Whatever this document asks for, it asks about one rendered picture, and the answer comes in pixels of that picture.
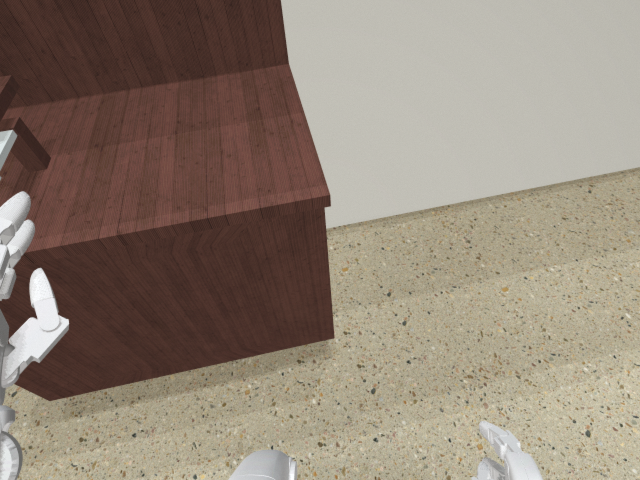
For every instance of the robot left hand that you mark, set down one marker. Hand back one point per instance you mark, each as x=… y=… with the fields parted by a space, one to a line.
x=36 y=337

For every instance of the counter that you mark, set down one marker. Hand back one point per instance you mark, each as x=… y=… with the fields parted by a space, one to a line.
x=177 y=195

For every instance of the robot right hand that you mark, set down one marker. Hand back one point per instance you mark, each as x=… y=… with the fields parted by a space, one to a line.
x=517 y=464

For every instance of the left robot thigh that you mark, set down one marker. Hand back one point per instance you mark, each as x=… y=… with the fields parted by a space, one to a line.
x=266 y=465

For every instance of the robot left forearm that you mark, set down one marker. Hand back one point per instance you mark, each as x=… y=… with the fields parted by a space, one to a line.
x=11 y=456

